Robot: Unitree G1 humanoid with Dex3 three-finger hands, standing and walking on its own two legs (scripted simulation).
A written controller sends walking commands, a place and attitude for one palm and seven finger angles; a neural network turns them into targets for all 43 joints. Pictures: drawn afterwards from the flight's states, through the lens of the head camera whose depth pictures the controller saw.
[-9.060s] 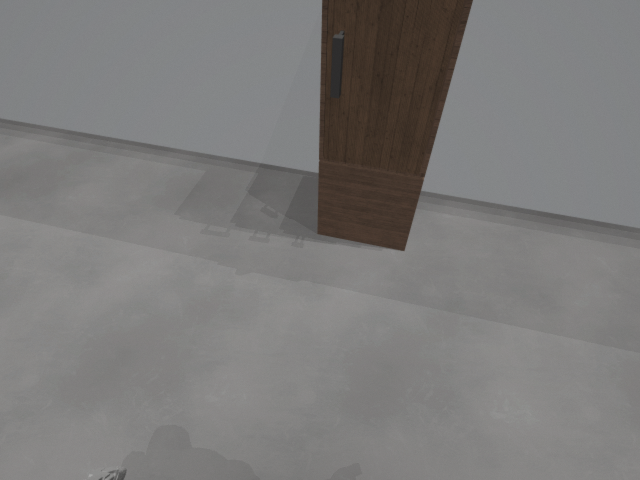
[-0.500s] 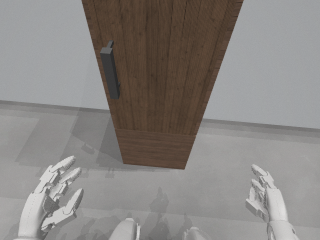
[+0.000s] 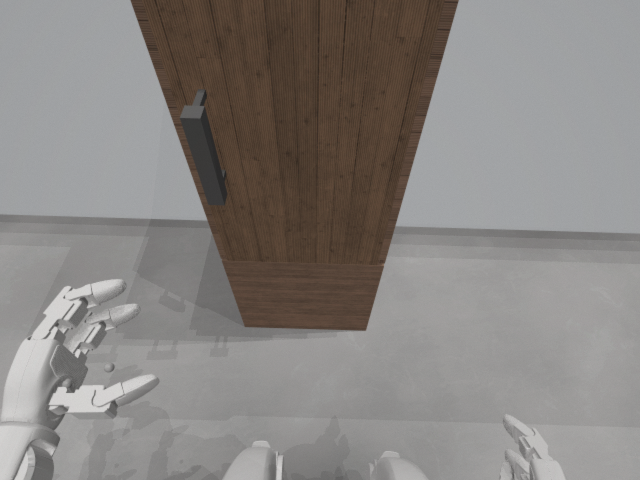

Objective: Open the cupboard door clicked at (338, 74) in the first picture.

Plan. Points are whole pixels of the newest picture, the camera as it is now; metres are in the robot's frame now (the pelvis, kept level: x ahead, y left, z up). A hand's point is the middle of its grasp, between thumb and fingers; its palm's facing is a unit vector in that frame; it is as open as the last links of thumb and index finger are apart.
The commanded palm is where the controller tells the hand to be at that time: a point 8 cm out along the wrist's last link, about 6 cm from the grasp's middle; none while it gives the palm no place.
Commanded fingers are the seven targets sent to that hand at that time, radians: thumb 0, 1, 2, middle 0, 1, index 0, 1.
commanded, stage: raise the hand with hooked fingers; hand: left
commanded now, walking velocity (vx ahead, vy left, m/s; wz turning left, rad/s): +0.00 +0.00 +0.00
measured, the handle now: (209, 150) +0.55 +0.20 +0.08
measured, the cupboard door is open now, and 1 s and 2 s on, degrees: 0 0 0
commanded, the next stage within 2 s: move the hooked fingers beside the handle in 1.18 s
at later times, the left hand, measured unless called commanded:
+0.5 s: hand (67, 310) +0.28 +0.29 +0.08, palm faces +0.05 -1.00 -0.05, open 13.9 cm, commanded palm +0.26 +0.34 +0.09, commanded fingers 0.00 -0.50 0.30 -0.30 -1.20 -0.30 -1.20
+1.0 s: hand (74, 284) +0.30 +0.29 +0.10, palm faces +0.04 -1.00 -0.03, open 14.0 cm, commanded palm +0.28 +0.33 +0.10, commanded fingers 0.00 -0.50 0.30 -0.30 -1.20 -0.30 -1.20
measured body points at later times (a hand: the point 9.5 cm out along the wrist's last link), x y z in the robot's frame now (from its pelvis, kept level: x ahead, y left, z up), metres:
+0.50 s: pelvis +0.01 +0.03 +0.02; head +0.06 +0.04 +0.47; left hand +0.27 +0.34 +0.09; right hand +0.19 -0.21 -0.05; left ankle +0.03 +0.12 -0.67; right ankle +0.02 -0.11 -0.67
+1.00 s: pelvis +0.01 +0.01 +0.03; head +0.06 +0.02 +0.48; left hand +0.29 +0.34 +0.10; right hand +0.15 -0.25 -0.05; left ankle +0.03 +0.12 -0.67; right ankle +0.02 -0.11 -0.67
